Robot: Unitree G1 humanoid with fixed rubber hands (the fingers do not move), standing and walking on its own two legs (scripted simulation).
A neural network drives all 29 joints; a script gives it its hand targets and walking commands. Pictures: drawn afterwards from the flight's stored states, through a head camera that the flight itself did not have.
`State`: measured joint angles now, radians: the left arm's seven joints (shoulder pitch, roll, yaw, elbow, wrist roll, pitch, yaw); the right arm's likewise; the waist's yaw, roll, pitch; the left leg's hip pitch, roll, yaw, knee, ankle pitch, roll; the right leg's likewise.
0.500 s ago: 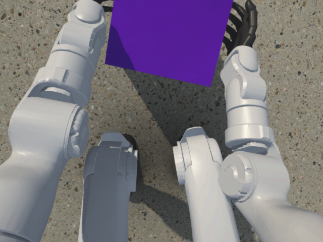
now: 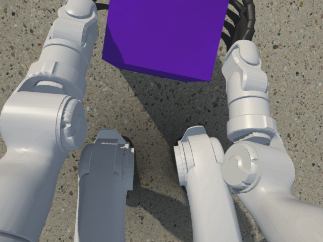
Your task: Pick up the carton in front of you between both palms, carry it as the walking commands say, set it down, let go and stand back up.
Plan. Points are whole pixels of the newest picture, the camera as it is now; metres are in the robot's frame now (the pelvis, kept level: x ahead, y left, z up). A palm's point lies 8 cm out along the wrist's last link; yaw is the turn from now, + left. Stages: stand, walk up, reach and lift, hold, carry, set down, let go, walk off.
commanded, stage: set down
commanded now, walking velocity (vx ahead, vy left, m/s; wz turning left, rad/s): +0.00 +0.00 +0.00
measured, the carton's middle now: (161, 32) +0.54 +0.00 -0.25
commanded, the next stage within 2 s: let go in 1.84 s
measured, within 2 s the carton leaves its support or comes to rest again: neither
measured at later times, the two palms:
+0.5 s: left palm (86, 2) +0.56 +0.15 -0.17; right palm (239, 38) +0.51 -0.15 -0.15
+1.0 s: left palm out of the picture +0.56 +0.18 -0.13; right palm (259, 45) +0.49 -0.18 -0.13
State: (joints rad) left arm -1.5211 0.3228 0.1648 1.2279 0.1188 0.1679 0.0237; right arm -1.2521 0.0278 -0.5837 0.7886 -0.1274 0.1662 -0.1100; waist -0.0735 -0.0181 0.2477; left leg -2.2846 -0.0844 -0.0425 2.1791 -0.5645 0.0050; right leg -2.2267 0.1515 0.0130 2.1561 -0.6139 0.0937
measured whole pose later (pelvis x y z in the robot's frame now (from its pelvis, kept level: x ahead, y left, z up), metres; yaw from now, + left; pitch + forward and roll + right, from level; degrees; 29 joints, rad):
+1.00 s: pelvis -0.01 +0.00 +0.01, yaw -1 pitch +36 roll -4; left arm -1.44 0.51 -0.04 1.09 -0.19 0.11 0.02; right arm -1.20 -0.16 -0.21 0.83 0.23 0.09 -0.22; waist -0.08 -0.03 0.30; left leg -2.22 -0.01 -0.02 2.17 -0.57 0.03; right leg -2.19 0.08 -0.03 2.14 -0.57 0.04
